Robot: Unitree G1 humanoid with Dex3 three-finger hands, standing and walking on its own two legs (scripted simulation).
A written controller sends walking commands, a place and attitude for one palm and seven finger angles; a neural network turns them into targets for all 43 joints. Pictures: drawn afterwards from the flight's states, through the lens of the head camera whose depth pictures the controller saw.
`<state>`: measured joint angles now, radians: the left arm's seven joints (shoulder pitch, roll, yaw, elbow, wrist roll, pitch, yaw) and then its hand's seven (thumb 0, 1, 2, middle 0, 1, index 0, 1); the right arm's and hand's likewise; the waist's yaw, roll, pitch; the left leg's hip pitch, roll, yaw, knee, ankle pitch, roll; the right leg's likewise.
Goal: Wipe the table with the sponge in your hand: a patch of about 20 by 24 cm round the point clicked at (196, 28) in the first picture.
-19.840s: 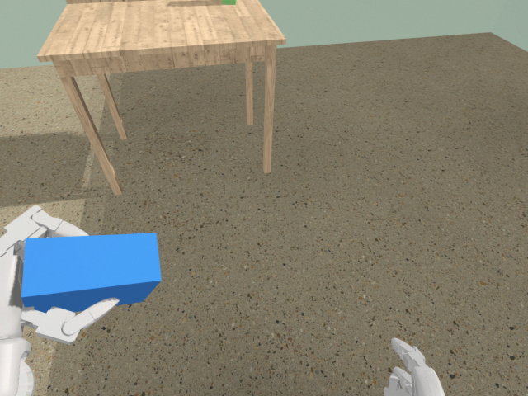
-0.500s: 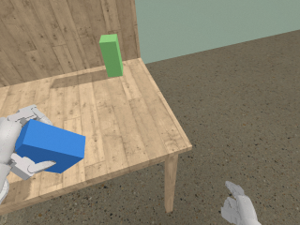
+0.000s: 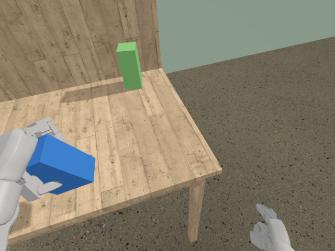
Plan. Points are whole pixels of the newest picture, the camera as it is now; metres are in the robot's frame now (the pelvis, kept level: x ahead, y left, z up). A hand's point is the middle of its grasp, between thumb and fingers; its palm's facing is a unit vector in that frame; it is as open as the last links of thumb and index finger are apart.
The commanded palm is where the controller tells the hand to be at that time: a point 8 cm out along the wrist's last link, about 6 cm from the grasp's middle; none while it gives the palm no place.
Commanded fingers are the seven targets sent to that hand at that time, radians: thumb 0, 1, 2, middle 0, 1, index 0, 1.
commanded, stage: turn the palm down, sponge in hand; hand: left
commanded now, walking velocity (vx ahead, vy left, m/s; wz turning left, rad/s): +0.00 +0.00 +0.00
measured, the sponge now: (61, 170) +0.23 +0.26 +0.12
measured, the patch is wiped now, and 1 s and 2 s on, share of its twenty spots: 0.00 0.00 0.00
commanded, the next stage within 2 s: move the sponge above the wiping area in 1.06 s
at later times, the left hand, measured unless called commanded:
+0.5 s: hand (21, 150) +0.23 +0.32 +0.18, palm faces +0.20 -0.13 -0.97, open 10.1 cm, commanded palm +0.18 +0.30 +0.24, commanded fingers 0.00 0.10 1.30 -1.20 -1.60 -1.20 -1.60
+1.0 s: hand (37, 156) +0.23 +0.29 +0.17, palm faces +0.11 -0.06 -0.99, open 10.0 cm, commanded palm +0.18 +0.28 +0.24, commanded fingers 0.00 0.10 1.30 -1.20 -1.60 -1.20 -1.60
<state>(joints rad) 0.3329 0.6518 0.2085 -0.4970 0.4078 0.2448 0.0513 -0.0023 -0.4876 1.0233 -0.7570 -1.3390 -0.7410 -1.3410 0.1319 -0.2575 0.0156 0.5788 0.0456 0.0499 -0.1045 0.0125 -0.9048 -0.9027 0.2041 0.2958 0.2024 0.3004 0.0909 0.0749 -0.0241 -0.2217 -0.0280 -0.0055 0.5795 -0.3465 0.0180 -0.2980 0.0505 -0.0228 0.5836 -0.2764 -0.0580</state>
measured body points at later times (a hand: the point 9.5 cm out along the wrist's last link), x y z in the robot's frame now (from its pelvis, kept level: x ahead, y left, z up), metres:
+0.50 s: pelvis +0.00 +0.02 +0.01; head -0.01 -0.02 +0.46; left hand +0.21 +0.32 +0.24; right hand +0.26 -0.16 -0.06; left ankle -0.02 +0.11 -0.73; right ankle +0.02 -0.08 -0.73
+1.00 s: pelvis -0.01 +0.01 +0.01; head -0.01 -0.05 +0.46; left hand +0.22 +0.29 +0.23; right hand +0.26 -0.18 -0.07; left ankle -0.02 +0.11 -0.73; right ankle +0.02 -0.08 -0.73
